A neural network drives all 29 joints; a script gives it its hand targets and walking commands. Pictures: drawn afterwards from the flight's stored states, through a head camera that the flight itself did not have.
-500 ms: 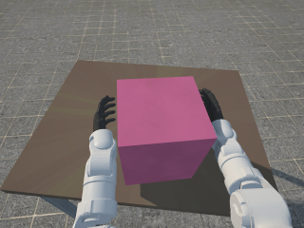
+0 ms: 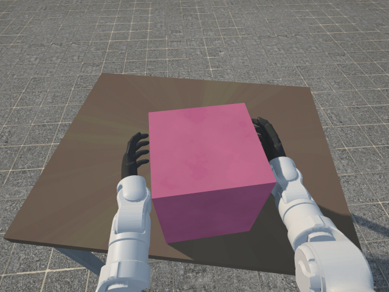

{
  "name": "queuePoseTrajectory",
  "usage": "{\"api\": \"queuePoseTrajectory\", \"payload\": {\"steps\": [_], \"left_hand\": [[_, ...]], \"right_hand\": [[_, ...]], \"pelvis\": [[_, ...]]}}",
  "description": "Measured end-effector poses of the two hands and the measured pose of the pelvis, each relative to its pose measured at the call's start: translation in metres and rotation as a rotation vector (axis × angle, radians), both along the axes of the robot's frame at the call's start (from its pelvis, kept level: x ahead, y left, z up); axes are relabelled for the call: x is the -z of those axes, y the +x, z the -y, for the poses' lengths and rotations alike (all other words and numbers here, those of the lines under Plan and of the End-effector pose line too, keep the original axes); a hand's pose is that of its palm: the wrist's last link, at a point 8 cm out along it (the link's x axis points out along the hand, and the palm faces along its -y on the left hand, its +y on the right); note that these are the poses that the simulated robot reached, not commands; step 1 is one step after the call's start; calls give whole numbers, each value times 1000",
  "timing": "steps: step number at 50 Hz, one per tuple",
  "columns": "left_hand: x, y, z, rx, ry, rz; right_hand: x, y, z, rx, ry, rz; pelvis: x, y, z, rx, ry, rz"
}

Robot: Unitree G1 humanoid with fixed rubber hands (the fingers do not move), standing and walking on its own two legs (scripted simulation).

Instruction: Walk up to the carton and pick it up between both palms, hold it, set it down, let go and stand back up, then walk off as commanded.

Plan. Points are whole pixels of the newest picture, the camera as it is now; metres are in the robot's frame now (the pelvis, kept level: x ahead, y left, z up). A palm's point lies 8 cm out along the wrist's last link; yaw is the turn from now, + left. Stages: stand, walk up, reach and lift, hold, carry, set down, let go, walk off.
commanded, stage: set down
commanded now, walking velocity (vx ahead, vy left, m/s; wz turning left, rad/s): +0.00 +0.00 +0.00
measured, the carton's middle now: (203, 176) +0.38 +0.06 +0.00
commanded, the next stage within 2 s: none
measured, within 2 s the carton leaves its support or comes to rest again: neither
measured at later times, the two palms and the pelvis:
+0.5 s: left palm (134, 173) +0.33 +0.20 +0.06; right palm (274, 154) +0.42 -0.09 +0.06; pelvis +0.00 +0.00 +0.00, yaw +0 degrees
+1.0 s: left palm (135, 174) +0.33 +0.20 +0.05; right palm (274, 154) +0.42 -0.09 +0.06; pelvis +0.00 +0.00 +0.00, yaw +0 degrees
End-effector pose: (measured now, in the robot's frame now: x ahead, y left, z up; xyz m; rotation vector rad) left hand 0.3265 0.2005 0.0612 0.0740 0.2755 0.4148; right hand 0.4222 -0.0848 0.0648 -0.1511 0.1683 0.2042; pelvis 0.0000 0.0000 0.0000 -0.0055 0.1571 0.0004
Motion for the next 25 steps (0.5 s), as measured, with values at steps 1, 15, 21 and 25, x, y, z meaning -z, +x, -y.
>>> {"api": "queuePoseTrajectory", "payload": {"steps": [1,15,21,25], "left_hand": [[0,0,0,1,1,4],[4,0,4,9,0,26],[5,0,4,8,-1,38],[6,0,4,8,-1,43]], "right_hand": [[-1,0,0,-2,-4,6],[3,-2,5,3,-19,1],[3,-1,5,0,-26,1],[4,-1,5,2,-21,1]], "pelvis": [[0,0,0,0,0,-3],[0,0,0,0,0,-14],[0,1,0,0,0,-20],[0,1,0,0,0,-20]]}}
